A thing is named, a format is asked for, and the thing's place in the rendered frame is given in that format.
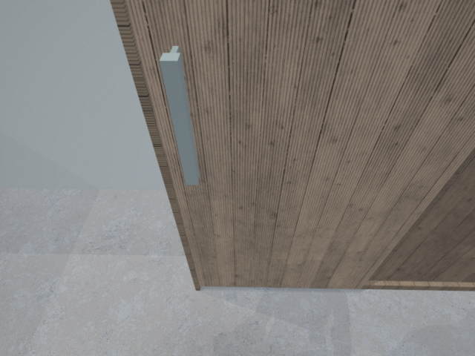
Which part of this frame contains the handle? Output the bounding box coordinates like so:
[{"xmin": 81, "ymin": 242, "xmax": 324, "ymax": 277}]
[{"xmin": 160, "ymin": 46, "xmax": 200, "ymax": 185}]

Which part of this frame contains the wardrobe door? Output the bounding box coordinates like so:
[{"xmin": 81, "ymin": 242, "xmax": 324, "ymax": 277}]
[
  {"xmin": 125, "ymin": 0, "xmax": 475, "ymax": 289},
  {"xmin": 369, "ymin": 148, "xmax": 475, "ymax": 282}
]

